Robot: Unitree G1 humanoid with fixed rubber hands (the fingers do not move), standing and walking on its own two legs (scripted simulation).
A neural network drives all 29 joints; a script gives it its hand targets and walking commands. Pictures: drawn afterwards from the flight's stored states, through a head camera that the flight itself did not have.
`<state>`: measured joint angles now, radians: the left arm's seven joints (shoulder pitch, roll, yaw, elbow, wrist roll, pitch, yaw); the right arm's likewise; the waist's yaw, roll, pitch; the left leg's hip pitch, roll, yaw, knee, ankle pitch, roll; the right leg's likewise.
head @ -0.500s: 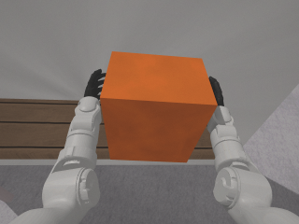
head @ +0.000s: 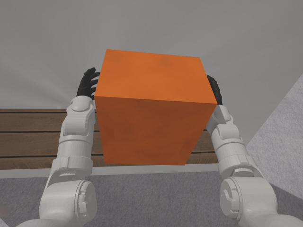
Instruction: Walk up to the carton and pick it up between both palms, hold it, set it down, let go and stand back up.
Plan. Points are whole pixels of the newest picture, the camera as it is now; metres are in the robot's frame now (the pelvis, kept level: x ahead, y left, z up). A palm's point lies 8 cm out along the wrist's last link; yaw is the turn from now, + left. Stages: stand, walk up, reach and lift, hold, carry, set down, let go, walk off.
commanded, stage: reach and lift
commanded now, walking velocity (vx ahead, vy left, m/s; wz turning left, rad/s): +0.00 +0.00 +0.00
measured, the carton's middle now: (149, 113) +0.40 -0.01 +0.09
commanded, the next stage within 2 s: hold in 1.88 s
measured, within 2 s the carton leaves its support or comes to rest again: neither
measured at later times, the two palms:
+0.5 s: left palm (79, 87) +0.38 +0.16 +0.20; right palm (219, 94) +0.37 -0.18 +0.19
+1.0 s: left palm (75, 78) +0.37 +0.16 +0.23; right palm (226, 84) +0.36 -0.18 +0.23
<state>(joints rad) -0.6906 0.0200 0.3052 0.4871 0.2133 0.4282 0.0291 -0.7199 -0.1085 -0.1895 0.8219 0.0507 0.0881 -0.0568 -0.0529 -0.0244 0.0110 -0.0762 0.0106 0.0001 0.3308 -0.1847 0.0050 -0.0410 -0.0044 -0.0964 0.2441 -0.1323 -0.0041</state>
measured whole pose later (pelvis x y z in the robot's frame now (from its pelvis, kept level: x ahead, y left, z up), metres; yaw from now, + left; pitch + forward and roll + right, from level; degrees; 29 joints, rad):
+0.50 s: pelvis -0.01 +0.00 +0.00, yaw +0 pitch -6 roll -1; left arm -0.75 0.04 0.33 0.40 0.24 0.61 0.00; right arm -0.81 -0.13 -0.15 0.78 0.14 0.24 -0.09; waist -0.07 -0.03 0.00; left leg -0.06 0.01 0.00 0.33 -0.17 0.01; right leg -0.03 -0.01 -0.09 0.26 -0.12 -0.01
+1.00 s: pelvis -0.02 +0.00 +0.00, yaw +0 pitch -7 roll -1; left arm -0.79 0.05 0.36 0.32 0.27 0.73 -0.02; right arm -0.87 -0.15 -0.10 0.75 0.21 0.37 -0.12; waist -0.09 -0.03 -0.03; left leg -0.04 0.01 0.00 0.32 -0.16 0.00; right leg -0.01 0.00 -0.08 0.25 -0.12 -0.01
